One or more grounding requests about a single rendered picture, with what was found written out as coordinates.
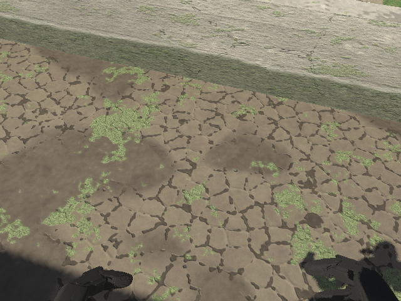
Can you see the robot right hand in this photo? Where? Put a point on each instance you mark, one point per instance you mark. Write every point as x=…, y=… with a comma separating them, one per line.
x=369, y=284

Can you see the robot left hand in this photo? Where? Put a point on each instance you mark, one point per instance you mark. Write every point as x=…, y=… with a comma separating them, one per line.
x=93, y=282

